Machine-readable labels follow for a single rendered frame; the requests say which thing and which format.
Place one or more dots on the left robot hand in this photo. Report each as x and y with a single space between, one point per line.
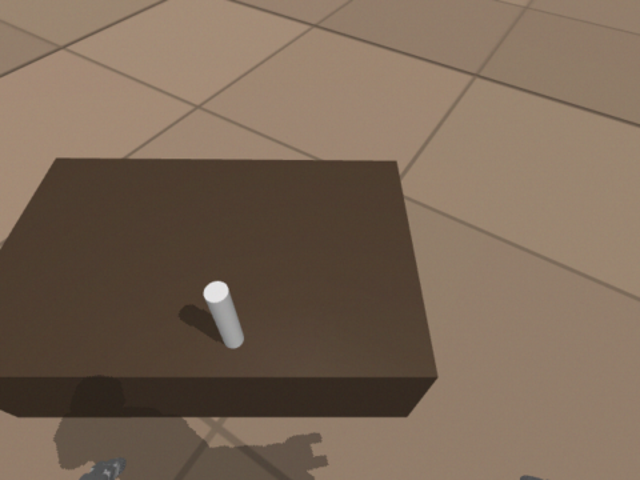
108 470

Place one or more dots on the can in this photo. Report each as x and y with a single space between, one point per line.
221 306

